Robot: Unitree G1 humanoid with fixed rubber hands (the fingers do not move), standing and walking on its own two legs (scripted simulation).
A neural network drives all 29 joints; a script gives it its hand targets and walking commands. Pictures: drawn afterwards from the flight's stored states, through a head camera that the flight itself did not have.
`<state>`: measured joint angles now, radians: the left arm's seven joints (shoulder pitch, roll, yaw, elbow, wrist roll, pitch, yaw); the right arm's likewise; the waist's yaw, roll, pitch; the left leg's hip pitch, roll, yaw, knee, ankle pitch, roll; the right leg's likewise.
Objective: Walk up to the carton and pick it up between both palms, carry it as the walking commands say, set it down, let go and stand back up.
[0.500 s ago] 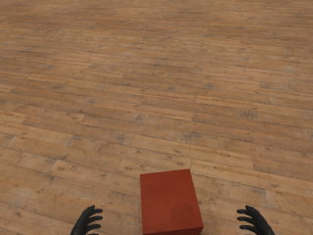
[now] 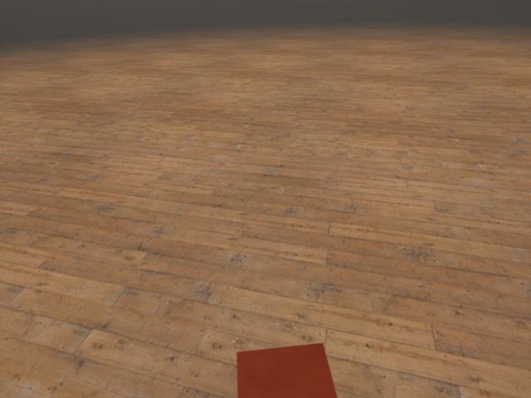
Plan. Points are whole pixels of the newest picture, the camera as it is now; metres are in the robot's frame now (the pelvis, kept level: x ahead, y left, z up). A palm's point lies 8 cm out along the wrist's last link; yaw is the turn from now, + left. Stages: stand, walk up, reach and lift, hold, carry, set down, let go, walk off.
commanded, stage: stand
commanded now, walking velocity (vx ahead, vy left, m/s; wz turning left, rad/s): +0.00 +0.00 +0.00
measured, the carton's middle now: out of the picture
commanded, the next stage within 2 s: none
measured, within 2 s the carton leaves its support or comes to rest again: neither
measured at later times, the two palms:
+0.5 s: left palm out of the picture +0.00 +0.29 -0.11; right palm out of the picture -0.01 -0.29 -0.11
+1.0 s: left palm out of the picture -0.01 +0.30 -0.12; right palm out of the picture +0.02 -0.29 -0.11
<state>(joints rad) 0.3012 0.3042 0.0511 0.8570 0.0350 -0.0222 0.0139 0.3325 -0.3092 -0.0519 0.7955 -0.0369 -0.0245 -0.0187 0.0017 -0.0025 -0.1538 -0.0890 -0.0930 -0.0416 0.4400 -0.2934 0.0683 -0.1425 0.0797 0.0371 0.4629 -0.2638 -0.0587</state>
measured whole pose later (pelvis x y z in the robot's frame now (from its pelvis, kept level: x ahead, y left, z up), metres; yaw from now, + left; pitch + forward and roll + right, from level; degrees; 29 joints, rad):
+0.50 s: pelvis -0.04 +0.00 +0.00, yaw +0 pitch -3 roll +0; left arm 0.28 0.33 0.02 1.04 0.02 -0.04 0.00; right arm 0.33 -0.34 -0.02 1.01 -0.03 -0.05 0.00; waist 0.00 -0.01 -0.08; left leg -0.13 -0.10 -0.04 0.40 -0.21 0.07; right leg -0.18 0.07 0.04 0.41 -0.18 -0.05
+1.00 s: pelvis -0.04 +0.01 +0.00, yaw +0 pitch -4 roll +0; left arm 0.23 0.32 -0.01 1.12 0.02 -0.04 0.01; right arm 0.23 -0.35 0.00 1.05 -0.01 -0.04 -0.01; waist 0.02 -0.01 -0.02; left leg -0.11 -0.11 -0.04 0.36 -0.18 0.08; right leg -0.17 0.06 0.04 0.39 -0.16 -0.04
